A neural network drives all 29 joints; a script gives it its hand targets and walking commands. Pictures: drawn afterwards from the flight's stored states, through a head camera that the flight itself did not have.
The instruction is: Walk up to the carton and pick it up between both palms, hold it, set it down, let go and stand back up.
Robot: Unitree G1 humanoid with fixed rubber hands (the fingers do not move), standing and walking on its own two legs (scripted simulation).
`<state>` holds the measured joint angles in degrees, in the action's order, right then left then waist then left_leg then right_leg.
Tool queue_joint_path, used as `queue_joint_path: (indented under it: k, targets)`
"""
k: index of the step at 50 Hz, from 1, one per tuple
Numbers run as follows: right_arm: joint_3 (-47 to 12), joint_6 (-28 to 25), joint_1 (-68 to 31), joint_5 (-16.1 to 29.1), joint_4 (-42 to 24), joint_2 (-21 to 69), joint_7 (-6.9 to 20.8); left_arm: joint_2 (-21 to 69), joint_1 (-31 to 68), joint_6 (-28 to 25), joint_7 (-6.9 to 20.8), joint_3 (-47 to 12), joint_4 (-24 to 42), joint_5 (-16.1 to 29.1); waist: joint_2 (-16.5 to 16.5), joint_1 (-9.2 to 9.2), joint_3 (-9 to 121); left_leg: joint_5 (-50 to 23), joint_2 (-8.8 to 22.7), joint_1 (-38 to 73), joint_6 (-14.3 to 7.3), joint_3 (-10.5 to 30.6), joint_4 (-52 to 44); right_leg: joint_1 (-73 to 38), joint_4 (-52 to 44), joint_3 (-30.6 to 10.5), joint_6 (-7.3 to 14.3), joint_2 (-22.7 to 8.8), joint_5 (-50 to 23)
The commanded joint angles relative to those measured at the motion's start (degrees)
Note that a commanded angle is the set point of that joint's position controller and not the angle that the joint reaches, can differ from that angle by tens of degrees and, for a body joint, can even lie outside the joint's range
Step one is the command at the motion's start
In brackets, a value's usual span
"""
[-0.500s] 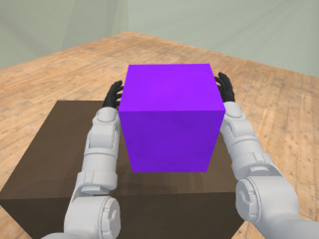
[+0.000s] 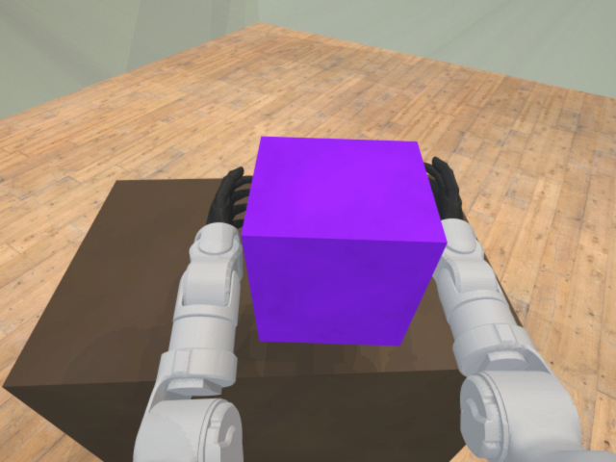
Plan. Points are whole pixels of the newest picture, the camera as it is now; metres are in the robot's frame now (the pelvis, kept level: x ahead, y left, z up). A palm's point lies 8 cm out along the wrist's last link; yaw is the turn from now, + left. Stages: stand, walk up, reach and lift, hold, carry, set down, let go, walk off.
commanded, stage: set down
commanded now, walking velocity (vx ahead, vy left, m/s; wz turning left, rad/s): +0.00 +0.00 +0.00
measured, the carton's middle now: (334, 246) +0.36 -0.01 +0.11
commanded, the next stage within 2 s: none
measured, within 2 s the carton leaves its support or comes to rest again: rests again in 1.80 s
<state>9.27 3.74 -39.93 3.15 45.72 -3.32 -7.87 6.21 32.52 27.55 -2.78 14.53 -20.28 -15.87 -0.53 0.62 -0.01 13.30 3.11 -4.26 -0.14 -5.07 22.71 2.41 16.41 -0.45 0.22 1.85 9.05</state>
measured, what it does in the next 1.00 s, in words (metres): stands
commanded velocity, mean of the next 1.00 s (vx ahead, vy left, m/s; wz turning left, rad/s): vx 0.00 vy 0.00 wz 0.00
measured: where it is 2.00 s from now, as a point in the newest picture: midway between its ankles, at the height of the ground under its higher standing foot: outside the picture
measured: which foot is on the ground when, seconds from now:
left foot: down 0.00-1.00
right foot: down 0.00-1.00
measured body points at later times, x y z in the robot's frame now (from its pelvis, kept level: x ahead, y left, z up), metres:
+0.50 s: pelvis +0.00 +0.00 +0.00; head -0.02 +0.01 +0.45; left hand +0.37 +0.15 +0.13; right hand +0.41 -0.15 +0.12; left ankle -0.01 +0.11 -0.75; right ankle +0.00 -0.12 -0.75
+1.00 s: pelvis +0.01 +0.00 +0.00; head +0.05 +0.00 +0.45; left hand +0.39 +0.16 +0.08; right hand +0.44 -0.14 +0.07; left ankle -0.01 +0.11 -0.75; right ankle +0.00 -0.12 -0.75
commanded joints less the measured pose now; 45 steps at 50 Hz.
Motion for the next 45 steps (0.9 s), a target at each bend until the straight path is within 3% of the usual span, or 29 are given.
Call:
queue_joint_path:
  k: [1, 8, 12, 16, 19, 20, 21, 25, 29, 31, 32, 38, 45]
  targets:
    - [-22.9, -6.3, -39.2, 4.3, -17.5, 28.1, 8.4, 29.3, 29.4, -4.1, 4.3, -23.1, 14.1, 4.5, 1.4, -2.79, 22.4, -35.8, -2.3, 15.6, 1.9, 3.5, -1.7, -3.2, -1.6, 6.5, 0.1, 1.9, -16.7]
    - [-13.7, -6.3, -39.8, -0.9, -9.2, 24.8, 10.7, 26.9, 31.8, -4.2, 5.0, -17.4, 5.9, 1.3, 1.8, -2.96, 15.9, -19.9, -1.6, 9.6, 1.1, 2.4, -6.3, -0.4, -2.9, 6.8, 0.5, 1.3, -4.6]
    - [-10.3, -7.7, -40.7, -3.4, -7.2, 23.3, 11.5, 27.6, 31.8, -4.9, 5.0, -16.7, 2.9, 1.6, 1.5, -2.68, 14.2, -16.6, -1.4, 7.5, 1.3, 2.4, -7.3, 1.0, -3.0, 7.2, 1.0, 1.3, -1.8]
    - [-9.2, -9.4, -40.2, -4.9, -7.0, 22.8, 12.5, 27.7, 32.6, -6.5, 4.0, -17.5, 2.9, 1.8, 0.3, -2.98, 17.5, -18.6, -1.1, 7.9, 2.0, 2.3, -6.3, 2.2, -2.4, 7.7, 1.3, 1.3, -3.3]
    - [-7.6, -10.3, -39.4, -6.1, -5.2, 21.6, 13.2, 29.3, 32.0, -7.4, 3.1, -18.5, 2.0, 2.2, -0.7, -1.89, 18.9, -21.8, -0.3, 10.8, 2.9, 3.2, -5.5, 5.7, -3.0, 8.1, 2.0, 1.8, -1.8]
    - [-6.9, -10.7, -39.8, -6.4, -5.5, 21.0, 13.6, 29.7, 30.7, -7.6, 2.8, -18.0, 1.0, 1.9, -0.7, -3.01, 18.9, -22.6, -0.4, 10.4, 2.7, 3.1, -5.4, 5.4, -3.1, 7.8, 2.2, 1.8, -2.9]
    - [-7.7, -11.6, -39.6, -6.6, -6.7, 20.9, 13.8, 29.3, 30.1, -8.1, 2.4, -18.5, 2.2, 1.9, -1.2, -3.24, 20.7, -26.5, 0.0, 12.1, 3.3, 3.3, -4.4, 5.9, -2.8, 8.0, 2.2, 2.0, -3.9]
    - [-7.1, -11.5, -36.4, -7.3, -4.1, 20.7, 14.4, 29.3, 27.9, -9.0, 1.4, -17.1, 1.1, 0.3, -0.3, -3.64, 21.0, -28.3, 0.1, 13.1, 2.9, 3.0, -3.7, 5.4, -3.0, 7.6, 2.4, 2.1, -5.6]
    - [-8.7, -12.7, -35.6, -6.9, -4.7, 20.1, 14.1, 29.8, 25.8, -9.8, 0.9, -18.5, 2.0, 0.4, -1.9, -4.45, 21.9, -35.2, 0.5, 15.8, 3.3, 3.6, -1.7, 7.1, -2.7, 7.6, 2.8, 2.4, -8.2]
    - [-8.5, -13.3, -34.8, -7.3, -4.1, 20.0, 14.0, 29.9, 26.2, -11.2, 0.4, -18.6, 2.8, 1.1, -0.4, -3.91, 23.5, -36.6, 0.7, 15.8, 3.3, 3.4, -1.1, 8.3, -3.1, 7.7, 2.9, 2.6, -9.0]
    - [-8.4, -13.6, -34.3, -7.6, -3.9, 19.5, 14.0, 29.8, 25.8, -11.6, 0.2, -17.9, 1.7, 0.6, 0.0, -4.83, 22.7, -36.0, 0.6, 14.7, 3.2, 2.9, -1.4, 8.1, -3.5, 7.4, 3.3, 2.4, -9.3]
    - [-7.5, -14.3, -34.1, -8.3, -1.9, 18.7, 13.9, 29.6, 25.4, -13.5, -0.4, -16.9, -0.2, 0.8, 1.2, -4.95, 23.7, -36.5, 0.8, 14.2, 3.0, 2.7, -0.9, 8.6, -3.7, 7.2, 3.7, 2.5, -10.1]
    - [-5.6, -16.9, -32.5, -10.6, 0.2, 17.2, 14.2, 31.1, 22.9, -16.0, -2.1, -18.5, -0.7, 0.5, 0.2, -5.55, 27.8, -45.5, 2.1, 16.0, 5.1, 2.6, 1.7, 12.9, -5.9, 7.7, 6.3, 3.1, -11.8]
